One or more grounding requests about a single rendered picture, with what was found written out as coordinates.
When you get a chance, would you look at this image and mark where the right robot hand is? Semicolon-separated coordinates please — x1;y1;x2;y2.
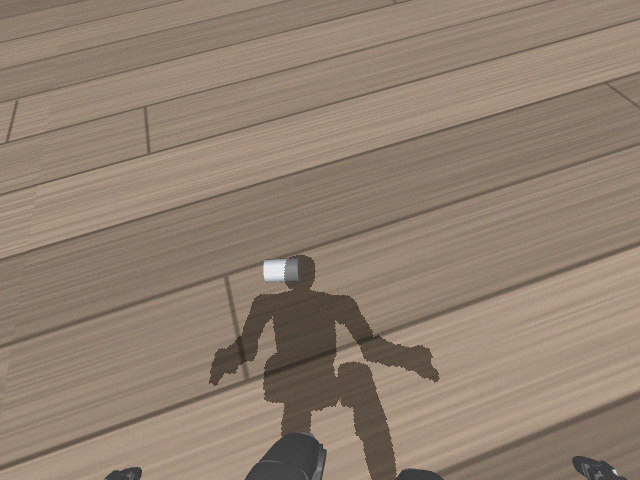
572;456;628;480

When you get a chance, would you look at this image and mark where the can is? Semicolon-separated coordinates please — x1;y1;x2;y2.
263;258;301;282

